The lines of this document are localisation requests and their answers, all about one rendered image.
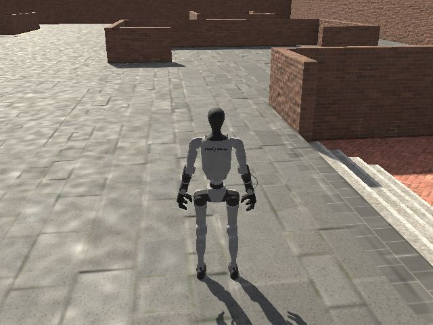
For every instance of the right robot foot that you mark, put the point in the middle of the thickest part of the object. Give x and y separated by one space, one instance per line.
233 273

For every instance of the left robot forearm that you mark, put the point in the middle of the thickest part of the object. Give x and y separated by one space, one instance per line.
184 182

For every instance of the right robot forearm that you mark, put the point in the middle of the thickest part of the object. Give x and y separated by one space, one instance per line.
248 182

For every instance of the right robot upper arm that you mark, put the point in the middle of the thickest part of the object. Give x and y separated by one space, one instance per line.
237 143

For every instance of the robot head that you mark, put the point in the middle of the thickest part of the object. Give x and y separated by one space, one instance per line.
216 117

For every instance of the left robot hand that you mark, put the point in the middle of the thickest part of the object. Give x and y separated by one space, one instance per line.
181 200

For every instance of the right robot hand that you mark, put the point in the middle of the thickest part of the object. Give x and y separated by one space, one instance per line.
252 200

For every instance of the left robot upper arm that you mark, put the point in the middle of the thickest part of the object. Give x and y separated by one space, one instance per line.
194 144

